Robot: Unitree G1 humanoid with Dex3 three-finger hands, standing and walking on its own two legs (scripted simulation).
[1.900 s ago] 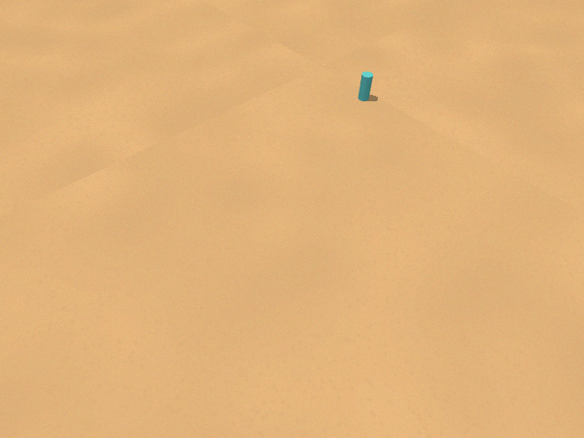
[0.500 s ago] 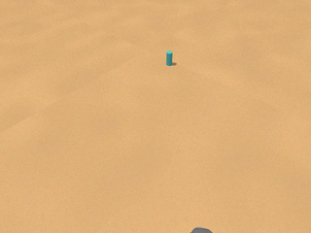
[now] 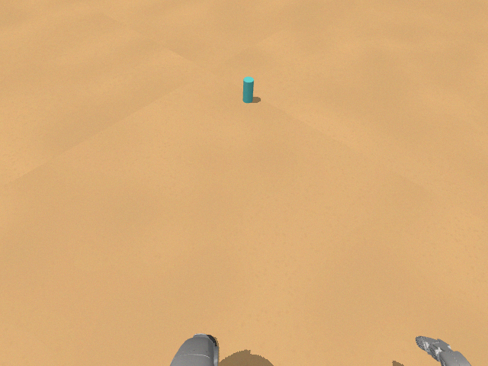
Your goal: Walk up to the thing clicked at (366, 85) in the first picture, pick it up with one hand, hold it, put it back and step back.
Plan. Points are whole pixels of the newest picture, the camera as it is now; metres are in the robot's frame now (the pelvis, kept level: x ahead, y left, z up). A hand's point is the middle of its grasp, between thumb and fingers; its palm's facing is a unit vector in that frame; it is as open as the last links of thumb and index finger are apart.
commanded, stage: walk up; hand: left
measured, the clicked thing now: (248, 90) +1.73 +0.13 -0.68
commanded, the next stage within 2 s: none
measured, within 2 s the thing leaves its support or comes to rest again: neither
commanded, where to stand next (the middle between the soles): +1.37 -0.05 m, yaw -5 degrees
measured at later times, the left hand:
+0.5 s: hand (172, 189) +0.48 +0.23 -0.11, palm faces -0.15 -0.90 -0.41, open 7.4 cm
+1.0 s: hand (174, 164) +0.60 +0.26 -0.15, palm faces -0.06 -0.93 -0.37, open 7.4 cm
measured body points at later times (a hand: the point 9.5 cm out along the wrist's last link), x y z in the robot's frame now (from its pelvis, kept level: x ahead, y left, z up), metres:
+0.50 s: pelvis +0.32 -0.03 -0.02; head +0.33 -0.06 +0.43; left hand +0.49 +0.28 -0.09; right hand +0.29 -0.36 -0.15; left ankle +0.16 +0.14 -0.71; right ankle +0.43 -0.14 -0.73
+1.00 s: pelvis +0.57 -0.03 -0.01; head +0.60 -0.01 +0.44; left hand +0.60 +0.31 -0.13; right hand +0.67 -0.35 -0.10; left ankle +0.69 +0.08 -0.73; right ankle +0.43 -0.14 -0.72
